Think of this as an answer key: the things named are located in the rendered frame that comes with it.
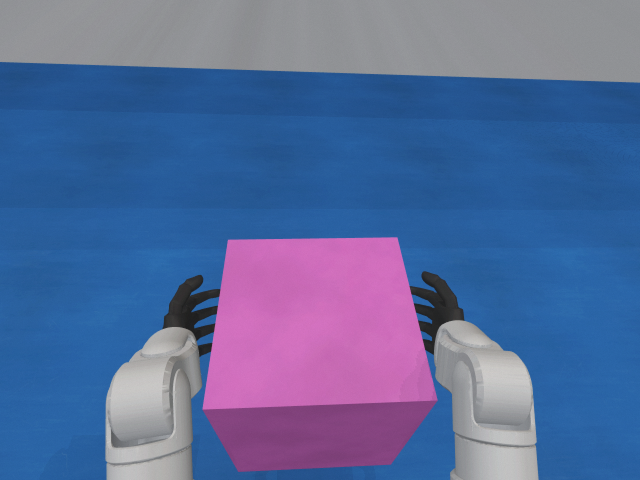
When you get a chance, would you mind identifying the right robot forearm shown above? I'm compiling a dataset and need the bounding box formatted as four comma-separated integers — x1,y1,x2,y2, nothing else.
434,320,539,480

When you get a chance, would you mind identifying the carton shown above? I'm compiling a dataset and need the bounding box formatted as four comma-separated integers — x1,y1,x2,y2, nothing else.
202,237,438,472

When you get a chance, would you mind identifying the left robot forearm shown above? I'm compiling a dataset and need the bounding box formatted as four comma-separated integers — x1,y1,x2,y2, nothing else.
105,327,202,480

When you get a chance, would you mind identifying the right robot hand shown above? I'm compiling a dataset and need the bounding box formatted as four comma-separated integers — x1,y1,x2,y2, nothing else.
410,271,465,355

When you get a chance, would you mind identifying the left robot hand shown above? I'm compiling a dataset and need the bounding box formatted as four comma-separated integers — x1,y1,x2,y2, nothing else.
162,275,220,357

